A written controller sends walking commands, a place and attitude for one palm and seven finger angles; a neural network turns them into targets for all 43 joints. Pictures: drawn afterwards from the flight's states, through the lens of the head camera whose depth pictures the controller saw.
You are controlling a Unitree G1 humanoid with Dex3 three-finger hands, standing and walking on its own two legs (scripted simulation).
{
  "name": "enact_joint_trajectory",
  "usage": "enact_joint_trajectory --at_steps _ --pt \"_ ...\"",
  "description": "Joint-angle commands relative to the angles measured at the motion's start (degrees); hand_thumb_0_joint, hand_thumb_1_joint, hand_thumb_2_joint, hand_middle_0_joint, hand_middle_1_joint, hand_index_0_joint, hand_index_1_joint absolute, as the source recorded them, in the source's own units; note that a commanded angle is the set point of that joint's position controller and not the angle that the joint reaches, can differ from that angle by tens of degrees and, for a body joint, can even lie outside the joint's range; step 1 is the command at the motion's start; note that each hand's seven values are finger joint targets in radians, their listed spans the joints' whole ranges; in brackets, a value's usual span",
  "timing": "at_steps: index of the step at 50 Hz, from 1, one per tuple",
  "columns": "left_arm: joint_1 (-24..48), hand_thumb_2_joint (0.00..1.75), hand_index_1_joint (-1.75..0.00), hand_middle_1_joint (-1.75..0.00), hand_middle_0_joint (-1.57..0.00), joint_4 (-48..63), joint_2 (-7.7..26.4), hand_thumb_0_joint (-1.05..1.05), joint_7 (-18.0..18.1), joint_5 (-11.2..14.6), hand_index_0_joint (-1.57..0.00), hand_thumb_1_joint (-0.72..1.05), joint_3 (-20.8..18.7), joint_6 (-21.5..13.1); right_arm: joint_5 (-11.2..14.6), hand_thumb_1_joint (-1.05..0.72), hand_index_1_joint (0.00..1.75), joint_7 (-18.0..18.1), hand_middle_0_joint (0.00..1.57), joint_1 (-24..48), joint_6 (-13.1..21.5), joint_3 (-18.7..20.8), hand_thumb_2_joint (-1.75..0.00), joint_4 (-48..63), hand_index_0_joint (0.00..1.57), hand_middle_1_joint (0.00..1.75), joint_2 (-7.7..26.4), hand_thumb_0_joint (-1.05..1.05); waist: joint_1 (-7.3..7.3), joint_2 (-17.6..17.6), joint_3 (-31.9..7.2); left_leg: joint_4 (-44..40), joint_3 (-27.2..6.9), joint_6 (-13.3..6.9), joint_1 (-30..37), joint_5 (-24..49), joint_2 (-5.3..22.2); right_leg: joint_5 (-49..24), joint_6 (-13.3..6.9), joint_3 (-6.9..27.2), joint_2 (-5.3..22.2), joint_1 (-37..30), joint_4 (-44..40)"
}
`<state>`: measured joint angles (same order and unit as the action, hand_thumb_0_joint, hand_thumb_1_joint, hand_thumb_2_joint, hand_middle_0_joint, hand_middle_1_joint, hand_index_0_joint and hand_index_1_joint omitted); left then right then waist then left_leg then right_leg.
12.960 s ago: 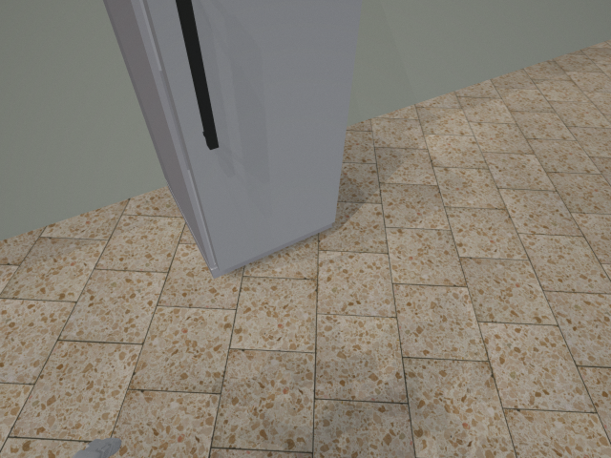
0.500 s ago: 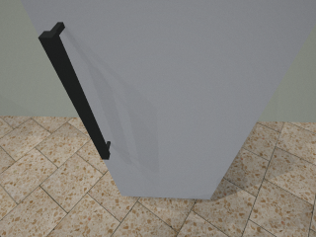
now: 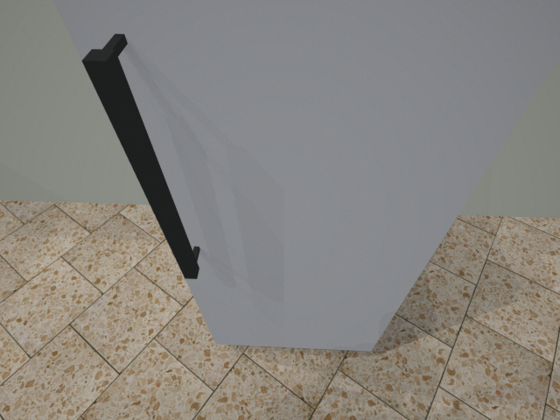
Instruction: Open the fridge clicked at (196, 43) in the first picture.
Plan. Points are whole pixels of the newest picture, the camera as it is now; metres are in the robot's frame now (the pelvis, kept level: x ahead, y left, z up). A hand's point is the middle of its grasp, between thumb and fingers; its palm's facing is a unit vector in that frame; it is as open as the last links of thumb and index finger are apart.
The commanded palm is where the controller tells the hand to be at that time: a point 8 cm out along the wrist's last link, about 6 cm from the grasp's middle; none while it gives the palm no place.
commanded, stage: look again from close up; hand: left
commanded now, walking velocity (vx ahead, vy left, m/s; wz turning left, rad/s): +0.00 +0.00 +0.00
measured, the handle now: (165, 190) +0.40 +0.20 +0.11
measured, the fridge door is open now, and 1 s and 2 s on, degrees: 0 0 0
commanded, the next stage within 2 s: shuffle to correct the standing spot in 0.30 s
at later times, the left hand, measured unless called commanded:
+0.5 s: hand out of the picture -0.01 +0.18 -0.17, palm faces +0.02 -0.98 -0.20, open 7.3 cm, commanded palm none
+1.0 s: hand out of the picture -0.02 +0.22 -0.18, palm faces +0.02 -0.98 -0.20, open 7.3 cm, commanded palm none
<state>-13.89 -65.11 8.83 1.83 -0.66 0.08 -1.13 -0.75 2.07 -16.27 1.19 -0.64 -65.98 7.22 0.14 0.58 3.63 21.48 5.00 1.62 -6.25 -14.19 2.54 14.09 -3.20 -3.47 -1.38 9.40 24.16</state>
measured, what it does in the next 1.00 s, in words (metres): lifts its right foot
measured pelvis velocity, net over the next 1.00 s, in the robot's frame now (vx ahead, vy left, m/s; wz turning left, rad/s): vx -0.07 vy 0.04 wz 0.01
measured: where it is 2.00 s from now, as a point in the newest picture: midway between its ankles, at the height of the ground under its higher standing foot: outside the picture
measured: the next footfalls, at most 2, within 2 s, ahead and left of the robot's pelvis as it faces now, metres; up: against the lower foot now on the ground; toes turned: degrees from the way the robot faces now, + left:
right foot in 1.10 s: -0.07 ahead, -0.09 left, +0.00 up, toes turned -2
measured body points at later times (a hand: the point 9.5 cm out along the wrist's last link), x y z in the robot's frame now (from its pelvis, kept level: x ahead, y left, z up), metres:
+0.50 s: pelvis -0.01 +0.01 +0.00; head +0.02 +0.01 +0.45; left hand -0.01 +0.23 -0.16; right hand -0.01 -0.20 -0.16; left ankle -0.03 +0.13 -0.74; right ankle -0.01 -0.08 -0.74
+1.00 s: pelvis -0.07 +0.04 +0.00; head -0.05 +0.04 +0.45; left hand -0.02 +0.27 -0.16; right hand -0.06 -0.18 -0.16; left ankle -0.03 +0.13 -0.74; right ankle -0.09 -0.08 -0.71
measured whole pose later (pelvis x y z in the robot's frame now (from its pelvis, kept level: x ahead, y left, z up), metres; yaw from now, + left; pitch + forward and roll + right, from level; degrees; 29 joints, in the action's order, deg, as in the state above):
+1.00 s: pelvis -0.07 +0.04 +0.00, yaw +0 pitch +0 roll +0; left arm -11.6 -59.2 10.1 1.0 -1.8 -2.1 1.9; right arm -1.9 1.5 -15.9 -0.3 1.3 -61.1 7.6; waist 0.7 -0.9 2.3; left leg 25.1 5.8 -2.9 -14.5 -10.4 -0.2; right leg 26.2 -1.3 -1.2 1.3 17.3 44.0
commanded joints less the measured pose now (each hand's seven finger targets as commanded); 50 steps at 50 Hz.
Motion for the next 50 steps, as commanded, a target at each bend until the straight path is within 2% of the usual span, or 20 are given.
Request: enact_joint_trajectory --at_steps 1,20,21,24,28,30,33,36,37,38,39,40,41,42,43,44,45,47,49,50 --pt "-3.3 0.90 -0.30 -0.30 -0.20 1.7 5.7 0.00 0.3 0.1 -0.20 0.90 -1.1 -1.1 -0.2 -0.90 0.30 0.2 0.20 -4.5 0.5 1.0 -0.90 0.9 0.20 0.30 4.9 0.00 -0.36 -0.7 0.0 -3.1 -3.9 -2.2 -1.7 7.3 4.2 -12.4 -0.1 7.1 8.1 0.1 -4.5" --pt "-3.8 0.90 -0.30 -0.30 -0.20 1.4 5.5 0.00 0.3 0.0 -0.20 0.90 -1.0 -1.0 -0.2 -0.90 0.30 0.1 0.20 -3.7 0.6 1.1 -0.90 0.8 0.20 0.30 5.0 0.00 -0.54 -0.3 0.5 -3.7 -4.7 -2.4 -2.0 6.9 4.1 -9.5 0.3 6.9 8.2 0.7 -5.3" --pt "-3.0 0.90 -0.30 -0.30 -0.20 1.9 7.2 0.00 0.3 0.0 -0.20 0.90 -1.4 -1.2 0.0 -0.90 0.30 0.1 0.20 -3.2 0.7 1.5 -0.90 1.4 0.20 0.30 6.5 0.00 -0.49 -0.8 0.7 -3.6 -4.9 -2.6 -2.1 8.5 4.1 -12.3 0.1 7.1 8.4 0.7 -4.8" --pt "-3.3 0.90 -0.30 -0.30 -0.20 3.0 6.3 0.00 0.7 0.0 -0.20 0.90 -1.7 -0.7 0.0 -0.90 0.30 0.2 0.20 -3.5 0.3 1.7 -0.90 2.4 0.20 0.30 5.0 0.00 -0.59 0.9 -2.2 -1.6 -4.3 -2.1 -1.4 15.1 4.5 -21.1 0.0 7.3 9.5 -0.4 -1.3" --pt "-3.0 0.90 -0.30 -0.30 -0.20 4.7 7.5 0.00 1.0 -0.3 -0.20 0.90 -2.9 0.2 -0.1 -0.90 0.30 0.2 0.20 -2.7 -1.0 3.0 -0.90 4.6 0.20 0.30 6.2 0.00 -0.76 -0.4 -3.4 2.6 -3.4 -2.0 -2.2 17.0 4.5 -23.7 -0.6 8.4 10.6 0.8 2.1" --pt "-2.5 0.90 -0.30 -0.30 -0.20 5.8 8.6 0.00 1.0 -0.4 -0.20 0.90 -3.4 0.7 -0.2 -0.90 0.30 0.1 0.20 -2.2 -1.7 3.5 -0.90 5.7 0.20 0.30 6.6 0.00 -0.72 -2.0 -4.0 5.3 -2.6 -1.7 -3.6 14.5 3.8 -23.9 -1.4 9.9 11.9 1.5 2.5" --pt "-1.5 0.90 -0.30 -0.30 -0.20 7.3 9.9 0.00 0.9 -0.6 -0.20 0.90 -4.2 1.5 -0.3 -0.90 0.30 0.0 0.20 -2.1 -2.5 4.2 -0.90 7.3 0.20 0.30 6.4 0.00 -0.42 -5.9 -3.6 10.5 -1.6 -1.2 -5.6 7.7 1.7 -21.0 -3.8 13.3 15.2 4.3 0.4" --pt "1.0 0.90 -0.30 -0.30 -0.20 9.0 11.3 0.00 0.9 -0.7 -0.20 0.90 -4.8 2.2 -0.3 -0.90 0.30 -0.3 0.20 -2.1 -3.3 4.6 -0.90 8.1 0.20 0.30 5.7 0.00 -0.05 -10.8 -1.3 15.7 -1.6 -0.6 -7.7 -6.6 -0.3 -15.9 -7.4 16.8 19.0 9.0 -2.8" --pt "1.7 0.90 -0.30 -0.30 -0.20 9.5 10.7 0.00 1.0 -1.0 -0.20 0.90 -4.9 2.3 -0.3 -0.90 0.30 -0.3 0.20 -3.0 -3.2 4.7 -0.90 8.1 0.20 0.30 5.0 0.00 0.33 -10.0 -1.4 15.1 -2.0 -0.8 -6.1 -7.4 -0.1 -13.2 -7.7 16.8 18.9 11.0 -3.0" --pt "3.3 0.90 -0.30 -0.30 -0.20 10.1 10.5 0.00 1.0 -1.0 -0.20 0.90 -4.8 2.4 -0.3 -0.90 0.30 -0.5 0.20 -4.9 -2.7 4.4 -0.90 7.6 0.20 0.30 4.3 0.00 1.66 -9.0 -2.3 10.4 -2.7 -1.2 -3.7 -5.0 0.2 -7.6 -6.1 14.7 17.0 12.8 -1.5" --pt "4.0 0.90 -0.30 -0.30 -0.20 10.8 9.0 0.00 0.8 -0.9 -0.20 0.90 -4.5 2.7 -0.4 -0.90 0.30 -0.6 0.20 -6.1 -2.1 4.1 -0.90 7.2 0.20 0.30 4.3 0.00 2.14 -4.4 -2.3 4.1 -4.4 -2.2 -1.5 -2.6 1.7 1.0 -3.2 11.2 12.4 15.3 1.7" --pt "3.7 0.90 -0.30 -0.30 -0.20 11.3 6.4 0.00 0.5 -0.7 -0.20 0.90 -3.8 2.9 -0.9 -0.90 0.30 -0.7 0.20 -5.2 -1.4 4.2 -0.90 7.5 0.20 0.30 6.0 0.00 1.55 4.8 -0.9 -2.6 -11.6 -4.4 -3.8 -4.7 6.9 10.7 0.1 6.1 6.0 17.3 7.1" --pt "3.4 0.90 -0.30 -0.30 -0.20 11.0 4.5 0.00 0.6 -0.4 -0.20 0.90 -3.5 3.0 -1.2 -0.90 0.30 -0.5 0.20 -3.3 -0.8 4.1 -0.90 8.3 0.20 0.30 7.8 0.00 1.52 12.6 0.4 -12.5 -21.0 -7.6 -11.5 -14.3 13.7 13.3 2.4 2.0 2.2 13.7 16.3" --pt "3.1 0.90 -0.30 -0.30 -0.20 10.7 7.4 0.00 0.3 -1.0 -0.20 0.90 -3.9 2.5 -0.8 -0.90 0.30 -0.2 0.20 0.3 -0.1 4.4 -0.90 9.4 0.20 0.30 10.4 0.00 -0.30 11.9 0.4 -15.2 -23.4 -10.0 -15.3 -17.2 15.1 12.9 1.7 4.6 3.4 9.5 21.0" --pt "1.5 0.90 -0.30 -0.30 -0.20 9.6 7.7 0.00 -0.2 -1.1 -0.20 0.90 -4.1 2.4 -1.0 -0.90 0.30 -0.1 0.20 3.1 0.2 4.5 -0.90 9.9 0.20 0.30 12.1 0.00 -1.67 7.0 -0.7 -14.9 -22.2 -10.8 -15.8 -19.1 14.6 11.8 1.5 5.4 3.4 8.1 23.7" --pt "-0.5 0.90 -0.30 -0.30 -0.20 8.4 4.9 0.00 -0.5 -1.1 -0.20 0.90 -3.5 2.6 -1.2 -0.90 0.30 -0.1 0.20 3.4 0.1 4.2 -0.90 9.6 0.20 0.30 10.9 0.00 -1.88 5.7 -1.6 -14.2 -20.6 -10.7 -14.6 -19.3 14.0 11.2 1.8 4.9 3.2 8.4 24.7" --pt "-1.9 0.90 -0.30 -0.30 -0.20 7.5 2.9 0.00 -0.6 -1.1 -0.20 0.90 -2.9 2.6 -1.3 -0.90 0.30 -0.1 0.20 2.4 -0.1 3.8 -0.90 9.0 0.20 0.30 9.4 0.00 -1.59 5.6 -1.2 -13.9 -19.4 -10.6 -12.8 -19.2 13.6 11.5 2.1 3.9 3.1 9.6 24.9" --pt "-1.0 0.90 -0.30 -0.30 -0.20 7.5 2.1 0.00 -0.9 -1.3 -0.20 0.90 -2.4 2.3 -1.4 -0.90 0.30 -0.1 0.20 -0.5 -0.3 3.7 -0.90 7.9 0.20 0.30 8.5 0.00 -0.08 4.5 0.8 -13.2 -18.1 -10.7 -9.2 -16.8 13.1 13.0 2.1 2.1 3.1 12.2 22.1" --pt "0.2 0.90 -0.30 -0.30 -0.20 7.8 1.5 0.00 -1.0 -1.0 -0.20 0.90 -2.0 2.0 -1.6 -0.90 0.30 -0.2 0.20 -3.6 -0.5 4.0 -0.90 6.7 0.20 0.30 9.2 0.00 1.72 5.0 0.5 -12.4 -17.7 -10.7 -6.0 -14.4 12.9 14.6 2.1 1.3 3.1 11.7 17.5" --pt "0.1 0.90 -0.30 -0.30 -0.20 7.6 1.4 0.00 -1.0 -0.8 -0.20 0.90 -1.9 1.9 -1.6 -0.90 0.30 -0.2 0.20 -4.4 -0.6 4.1 -0.90 6.2 0.20 0.30 9.5 0.00 1.95 5.3 0.5 -11.9 -17.5 -10.5 -5.4 -13.3 12.6 14.5 2.0 1.1 3.0 10.8 14.7"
